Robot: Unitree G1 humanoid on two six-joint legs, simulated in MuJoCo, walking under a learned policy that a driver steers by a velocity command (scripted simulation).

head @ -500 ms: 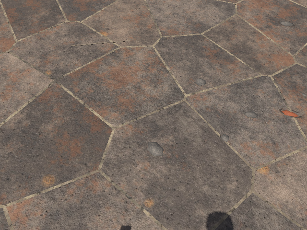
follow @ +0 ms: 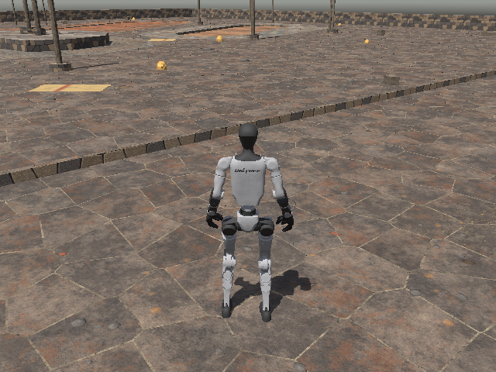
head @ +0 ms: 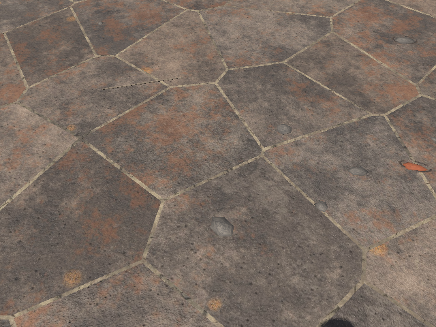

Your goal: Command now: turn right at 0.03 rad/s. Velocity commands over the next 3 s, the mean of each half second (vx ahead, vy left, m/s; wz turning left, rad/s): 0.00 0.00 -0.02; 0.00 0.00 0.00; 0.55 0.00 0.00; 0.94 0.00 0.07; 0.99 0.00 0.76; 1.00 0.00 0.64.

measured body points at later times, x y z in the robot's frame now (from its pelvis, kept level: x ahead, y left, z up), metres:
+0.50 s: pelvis +0.00 +0.00 +0.00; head +0.01 +0.00 +0.45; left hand +0.08 +0.25 -0.13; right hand +0.07 -0.26 -0.14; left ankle +0.02 +0.14 -0.73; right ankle -0.03 -0.12 -0.73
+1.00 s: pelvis +0.00 +0.00 +0.00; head +0.01 +0.00 +0.45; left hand +0.02 +0.25 -0.15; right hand +0.03 -0.25 -0.15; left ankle +0.02 +0.14 -0.73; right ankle -0.03 -0.12 -0.73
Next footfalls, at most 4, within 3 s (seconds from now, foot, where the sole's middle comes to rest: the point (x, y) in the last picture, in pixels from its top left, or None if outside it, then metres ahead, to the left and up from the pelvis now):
1.76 right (248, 311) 0.57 -0.07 -0.77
2.26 left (178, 200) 1.00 0.16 -0.77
2.70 right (180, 122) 1.44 0.17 -0.77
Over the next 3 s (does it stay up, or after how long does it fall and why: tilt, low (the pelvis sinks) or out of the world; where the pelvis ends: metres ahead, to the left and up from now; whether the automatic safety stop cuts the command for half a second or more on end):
stays up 1.39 0.30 0.00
